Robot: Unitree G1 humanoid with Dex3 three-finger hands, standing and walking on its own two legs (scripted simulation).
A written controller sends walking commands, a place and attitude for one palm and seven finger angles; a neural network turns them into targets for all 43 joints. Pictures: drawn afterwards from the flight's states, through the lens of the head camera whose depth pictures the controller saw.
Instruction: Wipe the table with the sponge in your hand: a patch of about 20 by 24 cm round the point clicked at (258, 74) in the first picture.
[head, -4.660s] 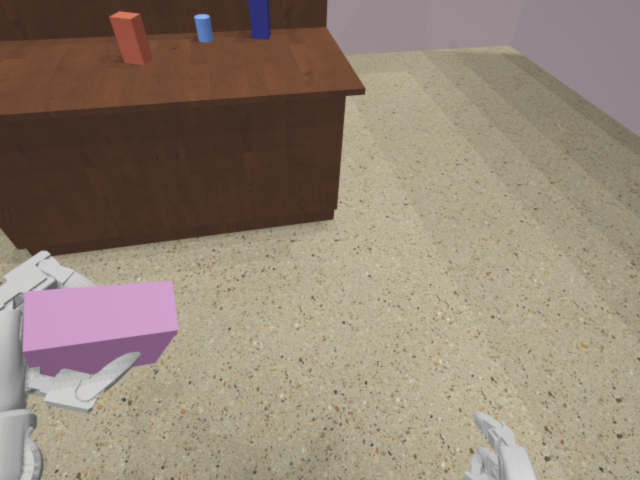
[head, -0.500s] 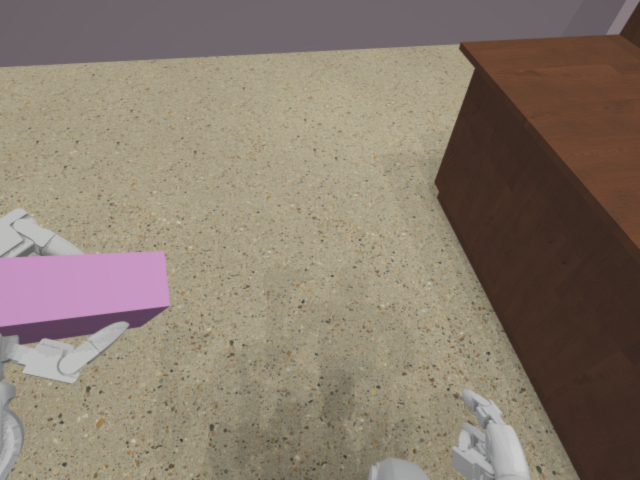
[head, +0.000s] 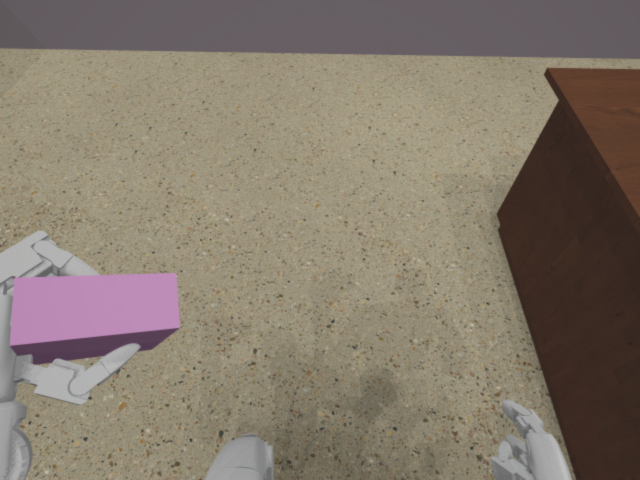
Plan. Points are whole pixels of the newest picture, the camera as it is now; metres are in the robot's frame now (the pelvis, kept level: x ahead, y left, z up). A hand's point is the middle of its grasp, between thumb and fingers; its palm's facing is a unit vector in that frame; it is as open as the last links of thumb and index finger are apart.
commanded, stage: walk to a spot facing it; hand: left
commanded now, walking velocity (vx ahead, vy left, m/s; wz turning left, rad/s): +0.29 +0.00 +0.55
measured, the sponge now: (119, 319) +0.23 +0.19 +0.15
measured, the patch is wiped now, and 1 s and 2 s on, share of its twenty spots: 0.00 0.00 0.00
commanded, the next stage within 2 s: turn to face it in 0.26 s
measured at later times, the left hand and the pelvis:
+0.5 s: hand (45, 254) +0.27 +0.25 +0.20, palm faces +0.54 -0.67 -0.51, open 9.2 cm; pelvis +0.12 -0.01 -0.01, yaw +9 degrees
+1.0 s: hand (184, 189) +0.37 +0.16 +0.18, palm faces +0.33 -0.79 -0.52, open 9.2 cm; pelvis +0.13 -0.07 +0.00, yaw -4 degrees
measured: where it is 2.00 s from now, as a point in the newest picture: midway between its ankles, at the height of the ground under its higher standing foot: outside the picture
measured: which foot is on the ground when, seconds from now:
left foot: up 0.00-0.14, down 0.16-0.56, up 0.58-1.00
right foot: down 0.00-0.16, up 0.18-0.52, down 0.54-1.00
